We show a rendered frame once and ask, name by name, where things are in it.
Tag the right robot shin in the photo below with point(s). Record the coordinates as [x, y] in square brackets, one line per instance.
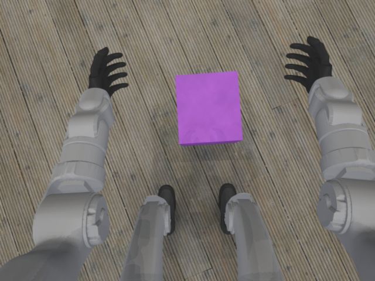
[240, 196]

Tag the left robot hand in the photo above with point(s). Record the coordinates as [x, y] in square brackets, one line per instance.
[99, 71]

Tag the left robot forearm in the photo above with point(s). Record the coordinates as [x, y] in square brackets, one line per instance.
[81, 166]

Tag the right robot forearm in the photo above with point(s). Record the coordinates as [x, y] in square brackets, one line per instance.
[342, 134]

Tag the right robot hand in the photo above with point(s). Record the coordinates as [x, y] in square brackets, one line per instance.
[317, 62]

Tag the robot right thigh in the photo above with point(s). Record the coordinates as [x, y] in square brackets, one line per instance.
[256, 259]

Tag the carton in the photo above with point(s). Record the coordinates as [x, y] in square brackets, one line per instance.
[208, 108]

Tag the robot left upper arm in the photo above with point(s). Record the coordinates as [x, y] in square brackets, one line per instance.
[67, 227]

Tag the robot right upper arm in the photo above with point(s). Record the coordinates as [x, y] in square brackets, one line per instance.
[347, 208]

